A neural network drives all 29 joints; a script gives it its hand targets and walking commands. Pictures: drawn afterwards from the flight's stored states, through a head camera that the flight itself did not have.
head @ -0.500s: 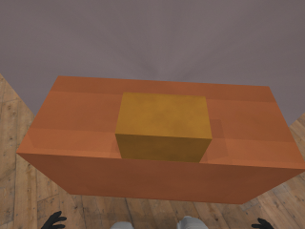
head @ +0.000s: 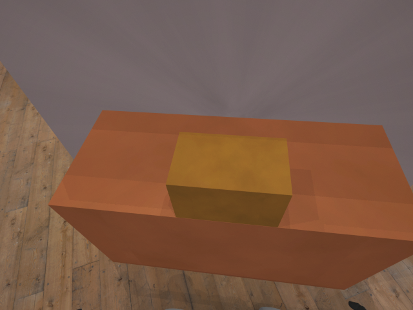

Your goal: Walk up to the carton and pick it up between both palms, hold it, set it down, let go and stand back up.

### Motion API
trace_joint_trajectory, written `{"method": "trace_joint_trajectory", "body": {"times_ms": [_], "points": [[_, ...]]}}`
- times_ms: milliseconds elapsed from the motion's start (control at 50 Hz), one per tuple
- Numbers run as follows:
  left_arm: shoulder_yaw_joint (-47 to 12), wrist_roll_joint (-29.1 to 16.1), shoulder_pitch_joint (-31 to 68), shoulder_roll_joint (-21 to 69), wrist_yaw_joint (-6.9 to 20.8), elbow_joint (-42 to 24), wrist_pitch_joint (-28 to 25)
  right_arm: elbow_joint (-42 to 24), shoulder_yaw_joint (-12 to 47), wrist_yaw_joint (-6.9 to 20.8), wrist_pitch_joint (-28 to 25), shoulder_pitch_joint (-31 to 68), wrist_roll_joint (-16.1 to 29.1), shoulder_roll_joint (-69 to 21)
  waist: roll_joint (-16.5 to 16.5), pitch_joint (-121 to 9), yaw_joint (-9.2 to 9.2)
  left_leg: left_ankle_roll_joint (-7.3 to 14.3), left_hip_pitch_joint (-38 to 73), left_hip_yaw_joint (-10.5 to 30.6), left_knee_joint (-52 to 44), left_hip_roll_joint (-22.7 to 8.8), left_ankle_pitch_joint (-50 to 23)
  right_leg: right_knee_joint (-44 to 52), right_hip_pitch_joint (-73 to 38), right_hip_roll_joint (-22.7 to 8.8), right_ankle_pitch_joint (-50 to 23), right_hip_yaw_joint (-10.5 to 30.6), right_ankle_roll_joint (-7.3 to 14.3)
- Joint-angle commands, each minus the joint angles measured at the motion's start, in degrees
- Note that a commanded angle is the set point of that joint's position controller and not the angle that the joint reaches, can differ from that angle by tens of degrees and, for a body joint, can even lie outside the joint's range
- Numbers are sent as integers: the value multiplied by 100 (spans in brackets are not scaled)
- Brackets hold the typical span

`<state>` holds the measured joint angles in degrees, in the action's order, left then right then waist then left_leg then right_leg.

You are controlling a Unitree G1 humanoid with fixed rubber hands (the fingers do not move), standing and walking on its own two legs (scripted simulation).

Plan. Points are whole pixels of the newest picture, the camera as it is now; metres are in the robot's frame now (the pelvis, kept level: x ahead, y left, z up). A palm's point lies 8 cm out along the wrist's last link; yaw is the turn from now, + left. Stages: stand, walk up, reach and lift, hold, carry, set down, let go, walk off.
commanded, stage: walk up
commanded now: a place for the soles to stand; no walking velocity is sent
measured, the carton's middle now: (228, 179) +0.44 -0.02 -0.09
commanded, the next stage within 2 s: reach and lift in 1.34 s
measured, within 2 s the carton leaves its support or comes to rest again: neither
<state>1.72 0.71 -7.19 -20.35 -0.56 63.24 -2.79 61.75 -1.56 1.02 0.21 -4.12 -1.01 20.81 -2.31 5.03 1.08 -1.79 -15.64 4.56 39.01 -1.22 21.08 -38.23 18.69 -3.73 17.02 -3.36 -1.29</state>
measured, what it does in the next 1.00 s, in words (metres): stands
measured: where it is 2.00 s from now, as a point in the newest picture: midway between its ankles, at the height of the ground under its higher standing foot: outside the picture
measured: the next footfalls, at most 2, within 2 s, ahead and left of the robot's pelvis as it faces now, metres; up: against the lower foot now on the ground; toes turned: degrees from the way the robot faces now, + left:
none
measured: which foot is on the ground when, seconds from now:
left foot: down 0.00-1.00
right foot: down 0.00-1.00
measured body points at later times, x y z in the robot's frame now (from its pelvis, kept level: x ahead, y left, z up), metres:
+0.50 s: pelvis +0.00 +0.03 -0.01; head +0.03 +0.02 +0.44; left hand +0.05 +0.36 -0.12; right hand +0.10 -0.27 -0.14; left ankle +0.03 +0.15 -0.72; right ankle +0.03 -0.12 -0.72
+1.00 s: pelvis +0.03 +0.04 -0.01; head +0.06 +0.03 +0.44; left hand +0.11 +0.35 -0.12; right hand +0.13 -0.26 -0.14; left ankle +0.03 +0.15 -0.72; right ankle +0.04 -0.10 -0.72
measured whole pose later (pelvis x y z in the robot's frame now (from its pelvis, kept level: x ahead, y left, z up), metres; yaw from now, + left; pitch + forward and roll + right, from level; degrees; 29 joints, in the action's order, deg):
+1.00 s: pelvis +0.03 +0.04 -0.01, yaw +0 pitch -2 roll +0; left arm 2.0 0.9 -9.2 -20.9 -2.3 56.9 -4.3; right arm 56.5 -2.6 0.4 0.3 -5.2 -0.3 20.4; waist -2.3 7.3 -0.3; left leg 0.2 -18.7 -1.2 46.1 -0.7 23.1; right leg -43.0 18.3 -0.4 22.1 2.1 -1.1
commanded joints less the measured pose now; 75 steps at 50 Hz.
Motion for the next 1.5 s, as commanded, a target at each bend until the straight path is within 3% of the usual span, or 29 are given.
{"method": "trace_joint_trajectory", "body": {"times_ms": [0,80,120,140,180,220,260,300,320,400,460,480,520,600,660,700,760,820,860,900,940,1040,1080,1220,1280,1320,1340,1380,1480], "points": [[484,24,-245,-2145,-221,-476,-216,-561,-282,-6,38,-3,-74,1290,1025,-736,45,309,-882,-149,868,126,714,1667,-914,-1881,-865,2485,1506],[418,102,314,-1896,-223,-730,-157,-424,-357,104,-13,-580,-136,1153,764,-447,-394,532,57,-90,-697,-171,183,1005,-40,-1435,-874,1353,1065],[241,-36,466,-1318,-205,-817,-78,-573,-522,54,-85,-629,-131,1693,-598,-626,-423,833,867,1947,-1986,-951,-609,-876,1065,49,77,-60,254],[302,-38,371,-1404,-246,-868,-15,-528,-617,31,-71,-545,-113,2047,-879,-704,-484,1261,544,2490,-2277,-1399,7,-1138,1125,147,1637,89,227],[355,-8,-31,-1598,-219,-738,10,-766,-583,55,-1,28,-123,1884,-701,-313,-186,1623,-612,2236,-2246,-1311,1227,-1322,315,3,1628,302,295],[367,-77,-966,-1411,-211,-466,-111,-1062,-466,46,79,633,-161,1518,-596,-541,244,1256,-640,1102,-1483,-883,40,167,-570,21,340,91,402],[336,75,-1022,-1446,-259,-440,-187,-985,-369,29,7,326,47,1094,-120,-900,258,746,-656,529,-220,-539,-1240,1276,-1197,-172,-287,626,511],[542,91,-806,-2203,-244,-570,-233,-1105,-279,-1,8,34,35,987,1718,-463,207,326,-1653,-325,1022,238,770,1905,-1110,-1768,-218,2975,1355],[560,126,-517,-2246,-233,-705,-231,-1003,-400,-38,22,-123,-48,1309,1739,-411,138,301,-1537,-47,1495,-26,1346,1922,-821,-2142,-281,3524,1784],[340,71,49,-1633,-182,-927,-198,-602,-412,3,-194,-852,-31,1289,1127,-560,-368,451,-166,-215,-260,-178,25,940,-188,-1136,-1599,1585,1046],[177,1,108,-1052,-139,-1065,-73,-729,-541,-87,-246,-724,-80,1665,-92,-633,-385,933,913,2093,-1864,-1305,-703,-1029,1207,273,-186,161,278],[250,-28,37,-1245,-198,-1133,-28,-772,-614,-122,-252,-756,-84,1977,-360,-576,-495,1365,715,2533,-2058,-1779,-600,-1273,1348,326,1738,511,280],[333,-29,-237,-1571,-197,-1056,-53,-915,-615,-57,-188,-412,-101,1933,-561,-310,-374,1720,-254,2394,-1976,-1814,382,-1372,691,80,1967,684,329],[305,52,-1386,-1327,-229,-449,-231,-1227,-367,-24,-69,540,26,1165,-561,-602,289,791,-673,289,-423,-641,-949,1009,-860,55,-603,566,335],[484,64,-382,-2043,-226,-878,-218,-946,-384,-59,-81,-176,44,1207,1019,-277,-158,230,-444,-152,700,-19,432,1193,214,-1375,-547,3045,1445],[288,25,104,-1527,-215,-1030,-214,-756,-415,-74,-202,-489,-20,1259,320,-638,-464,405,256,94,-549,-337,-803,400,89,-712,-1612,1832,954],[233,-57,-97,-1311,-233,-999,-125,-838,-467,-104,-273,-188,2,1710,-405,-614,-322,1286,306,1694,-1467,-1589,-1384,-795,507,289,409,388,216],[304,-62,-376,-1385,-236,-895,-81,-916,-478,-126,-237,-47,-71,1638,-453,-571,-193,1292,719,1516,-1277,-1614,-2305,-650,710,147,1405,524,303],[254,-74,-783,-1166,-201,-803,-171,-1019,-398,-114,-200,156,11,1423,-713,-537,146,1032,-71,565,-738,-1154,-2720,502,-450,150,-450,348,394],[352,61,-924,-1698,-284,-735,-305,-1062,-378,-127,-155,448,110,1185,622,-772,107,397,-581,-324,752,-294,-2501,747,-901,-714,-2456,1903,901],[459,1,-466,-1950,-267,-869,-217,-1055,-383,-149,-102,82,91,1215,862,-616,-31,139,-566,-293,870,-119,-901,636,-669,-1299,-2570,2648,1578],[256,-60,-41,-1366,-249,-1066,-137,-775,-451,-97,-208,-226,2,1341,422,-1215,-304,710,662,658,-610,-840,-2221,-384,31,-109,-1589,943,554],[228,-67,-300,-1325,-281,-1085,-90,-853,-430,-95,-191,10,3,1484,36,-1161,-221,1349,503,1005,-660,-1328,-2174,-622,-4,197,-1095,376,283],[312,77,-282,-1807,-244,-971,-221,-904,-386,-51,-74,185,27,1185,686,-743,-119,279,-372,-131,378,-159,-749,804,-404,-1043,-1694,2635,1300],[233,18,205,-1548,-251,-1080,-150,-737,-451,-82,-151,-180,-58,1391,-54,-847,-469,459,620,496,-746,-639,-1398,39,435,-478,-1141,1618,821],[216,-28,209,-1328,-249,-1003,-113,-724,-485,-85,-210,-125,-44,1536,-144,-680,-339,1380,580,1270,-1183,-1374,-1647,-840,566,353,-268,282,292],[518,302,2219,-615,-293,-2524,1346,401,-630,236,-1209,1840,-578,954,-197,-298,-25,-282,-1476,-531,-209,-308,-467,-454,619,85,345,-45,525],[437,355,1988,-567,-431,-2966,2084,465,-1064,455,-1180,1176,-567,1344,-473,-131,-369,-356,-1106,-333,-153,-626,-408,-832,775,209,637,-201,499],[208,9,1563,-613,-198,-3713,2638,-958,-1306,353,-1468,1076,-231,1398,774,-1759,-347,-77,500,-448,419,-430,-1312,-339,785,345,-996,-283,419]]}}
